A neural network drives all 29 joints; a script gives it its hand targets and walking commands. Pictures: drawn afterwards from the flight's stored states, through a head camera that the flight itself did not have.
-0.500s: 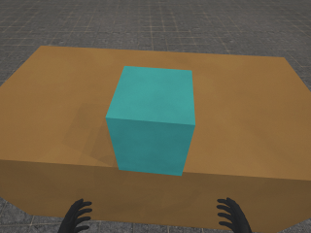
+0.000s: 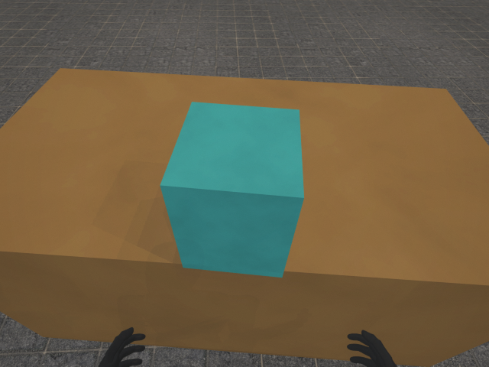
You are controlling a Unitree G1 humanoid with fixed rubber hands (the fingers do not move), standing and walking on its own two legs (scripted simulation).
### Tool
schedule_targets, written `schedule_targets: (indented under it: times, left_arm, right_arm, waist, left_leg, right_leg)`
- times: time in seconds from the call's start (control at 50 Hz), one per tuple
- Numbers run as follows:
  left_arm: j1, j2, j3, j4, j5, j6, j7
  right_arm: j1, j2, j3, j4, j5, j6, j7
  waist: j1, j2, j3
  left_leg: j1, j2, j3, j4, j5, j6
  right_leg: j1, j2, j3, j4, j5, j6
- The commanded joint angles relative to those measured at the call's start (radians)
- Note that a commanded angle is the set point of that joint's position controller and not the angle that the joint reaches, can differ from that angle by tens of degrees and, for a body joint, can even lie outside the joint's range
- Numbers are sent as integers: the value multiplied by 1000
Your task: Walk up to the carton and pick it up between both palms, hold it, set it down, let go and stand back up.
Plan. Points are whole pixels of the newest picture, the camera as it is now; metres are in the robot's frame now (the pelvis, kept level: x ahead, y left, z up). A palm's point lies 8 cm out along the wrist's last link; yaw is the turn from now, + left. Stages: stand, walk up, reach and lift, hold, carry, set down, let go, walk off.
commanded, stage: stand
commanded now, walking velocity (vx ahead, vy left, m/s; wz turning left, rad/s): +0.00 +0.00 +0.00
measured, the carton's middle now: (238, 192) +0.43 +0.02 +0.04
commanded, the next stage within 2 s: none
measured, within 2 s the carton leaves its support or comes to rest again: neither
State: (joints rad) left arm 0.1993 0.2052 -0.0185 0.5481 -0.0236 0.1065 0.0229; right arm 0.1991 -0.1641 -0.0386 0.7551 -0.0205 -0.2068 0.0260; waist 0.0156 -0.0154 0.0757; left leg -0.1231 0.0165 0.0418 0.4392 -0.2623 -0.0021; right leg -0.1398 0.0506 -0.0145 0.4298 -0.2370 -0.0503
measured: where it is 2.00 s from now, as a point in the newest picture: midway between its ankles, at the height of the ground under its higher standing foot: outside the picture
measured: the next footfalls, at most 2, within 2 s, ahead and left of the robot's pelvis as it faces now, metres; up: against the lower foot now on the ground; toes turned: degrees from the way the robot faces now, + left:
right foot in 1.52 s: -0.04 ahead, -0.08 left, +0.00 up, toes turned +3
left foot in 1.84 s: -0.11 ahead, +0.17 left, +0.00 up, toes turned +5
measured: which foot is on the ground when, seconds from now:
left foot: down 0.00-1.00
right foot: down 0.00-1.00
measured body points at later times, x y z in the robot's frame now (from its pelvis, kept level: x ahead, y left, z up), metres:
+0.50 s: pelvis -0.02 +0.01 +0.00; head -0.04 +0.00 +0.45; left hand +0.01 +0.26 -0.13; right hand +0.02 -0.24 -0.15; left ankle -0.01 +0.12 -0.74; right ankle +0.00 -0.09 -0.74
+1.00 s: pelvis -0.07 +0.01 +0.00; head -0.09 +0.01 +0.44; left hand -0.09 +0.25 -0.15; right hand -0.10 -0.23 -0.16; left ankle -0.02 +0.12 -0.74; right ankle +0.00 -0.09 -0.74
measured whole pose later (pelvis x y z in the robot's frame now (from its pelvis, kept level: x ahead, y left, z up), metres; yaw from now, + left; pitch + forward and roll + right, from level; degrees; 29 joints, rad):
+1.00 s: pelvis -0.07 +0.01 +0.00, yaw +0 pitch -3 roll +0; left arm 0.41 0.19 0.01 1.00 0.01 -0.01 0.02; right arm 0.43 -0.20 -0.01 1.01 -0.01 0.00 -0.02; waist 0.00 0.01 0.00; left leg -0.26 -0.01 0.03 0.49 -0.22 0.02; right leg -0.27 0.03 0.00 0.48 -0.18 -0.02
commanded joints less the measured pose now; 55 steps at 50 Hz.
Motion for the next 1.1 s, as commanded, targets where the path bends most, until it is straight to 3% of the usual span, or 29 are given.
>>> schedule_targets:
  times: [0.0, 0.04, 0.12, 0.36, 0.74, 0.88, 1.08]
  left_arm:
    - [136, 174, 83, 24, 50, -126, -2]
    - [72, 163, 82, 15, 52, -157, -8]
    - [72, 140, 75, 49, 41, -168, -15]
    - [151, 153, 63, 180, 35, -175, -5]
    - [239, 148, 52, 354, 30, -142, 7]
    - [264, 133, 63, 382, 36, -134, 7]
    - [271, 114, 80, 407, 37, -124, 12]
  right_arm:
    - [21, -163, -32, -78, 7, 94, -40]
    - [41, -165, -27, -83, 12, 124, -43]
    - [57, -176, -25, -58, 10, 147, -40]
    - [134, -198, -7, 30, 12, 154, -46]
    - [251, -179, 14, 186, 11, 180, -49]
    - [272, -176, 1, 202, 11, 186, -51]
    - [290, -161, -17, 212, 7, 196, -56]
  waist:
    - [20, 96, -275]
    - [-2, 52, -253]
    - [-12, 22, -75]
    - [-14, 11, -31]
    - [-13, 15, 86]
    - [-9, 25, 86]
    - [-14, 11, 59]
  left_leg:
    - [16, 88, -97, 21, 345, 35]
    - [14, 106, -110, 27, 382, 43]
    - [-44, 100, -117, -10, 263, 29]
    - [-40, 100, -135, -76, 174, 27]
    - [-179, 69, -145, -127, -196, 16]
    - [-253, 68, -166, -140, -313, 21]
    - [-261, 55, -178, -121, -348, 19]
  right_leg:
    - [49, -164, 121, 0, 386, 14]
    - [49, -173, 128, 11, 433, 10]
    - [-51, -162, 126, -43, 341, 20]
    - [-34, -158, 130, -90, 238, 18]
    - [-183, -139, 162, -149, -226, 33]
    - [-196, -129, 167, -126, -299, 34]
    - [-227, -115, 174, -107, -349, 42]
